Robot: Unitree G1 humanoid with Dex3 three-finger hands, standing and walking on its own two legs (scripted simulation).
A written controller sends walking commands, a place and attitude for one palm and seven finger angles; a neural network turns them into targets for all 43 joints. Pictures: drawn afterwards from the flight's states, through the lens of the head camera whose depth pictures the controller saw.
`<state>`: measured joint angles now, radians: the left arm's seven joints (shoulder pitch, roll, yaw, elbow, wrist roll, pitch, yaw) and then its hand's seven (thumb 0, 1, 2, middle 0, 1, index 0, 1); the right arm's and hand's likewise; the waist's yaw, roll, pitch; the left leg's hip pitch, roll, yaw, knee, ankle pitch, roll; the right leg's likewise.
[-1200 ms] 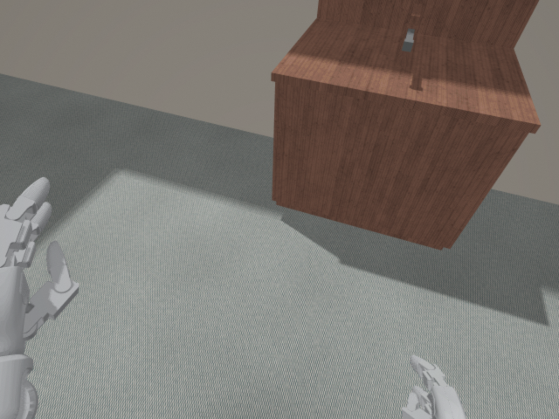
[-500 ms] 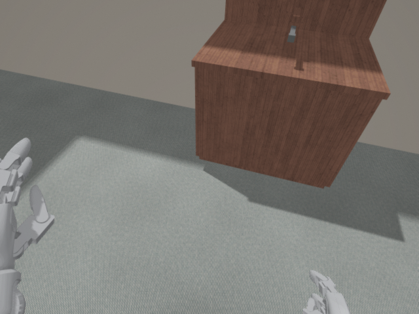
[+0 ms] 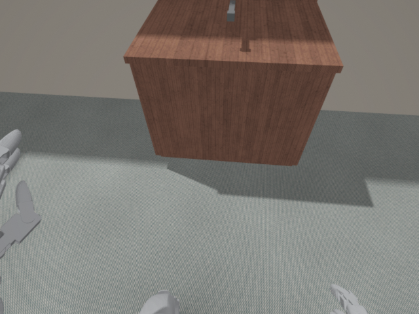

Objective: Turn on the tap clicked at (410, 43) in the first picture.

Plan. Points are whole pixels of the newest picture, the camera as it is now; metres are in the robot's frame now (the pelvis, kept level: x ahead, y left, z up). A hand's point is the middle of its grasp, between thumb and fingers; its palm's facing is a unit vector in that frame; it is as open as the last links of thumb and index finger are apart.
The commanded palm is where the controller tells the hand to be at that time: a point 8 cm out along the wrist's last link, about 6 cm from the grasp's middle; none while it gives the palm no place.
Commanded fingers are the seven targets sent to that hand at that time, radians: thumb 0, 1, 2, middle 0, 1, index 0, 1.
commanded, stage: walk to a spot facing it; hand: left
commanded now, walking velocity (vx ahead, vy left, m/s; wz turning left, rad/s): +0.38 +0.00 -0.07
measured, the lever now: (230, 16) +1.08 -0.04 +0.07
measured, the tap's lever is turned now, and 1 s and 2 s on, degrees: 0 0 0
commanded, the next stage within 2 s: turn to face it in 0.40 s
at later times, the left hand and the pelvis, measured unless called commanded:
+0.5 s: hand (95, 108) +0.41 +0.22 +0.19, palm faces +0.33 -0.82 -0.46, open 7.4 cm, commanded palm +0.37 +0.25 +0.17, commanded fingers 0.00 0.90 0.90 -0.20 -0.30 -0.20 -0.30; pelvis +0.17 +0.00 +0.00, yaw -7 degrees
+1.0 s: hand (170, 63) +0.54 +0.10 +0.20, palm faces +0.15 -0.83 -0.53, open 7.4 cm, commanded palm +0.51 +0.15 +0.17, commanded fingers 0.00 0.90 0.90 -0.20 -0.30 -0.20 -0.30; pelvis +0.27 -0.06 -0.01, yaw -19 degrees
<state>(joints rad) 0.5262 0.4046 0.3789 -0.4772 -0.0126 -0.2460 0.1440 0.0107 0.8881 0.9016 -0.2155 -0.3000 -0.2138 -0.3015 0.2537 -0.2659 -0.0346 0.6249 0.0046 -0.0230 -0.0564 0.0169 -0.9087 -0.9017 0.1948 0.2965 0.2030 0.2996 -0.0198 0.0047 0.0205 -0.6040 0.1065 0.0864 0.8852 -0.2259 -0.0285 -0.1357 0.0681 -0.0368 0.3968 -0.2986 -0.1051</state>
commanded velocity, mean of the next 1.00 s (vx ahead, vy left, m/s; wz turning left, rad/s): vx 0.14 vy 0.00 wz -0.33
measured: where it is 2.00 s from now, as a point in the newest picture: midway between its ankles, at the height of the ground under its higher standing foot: (238, 288)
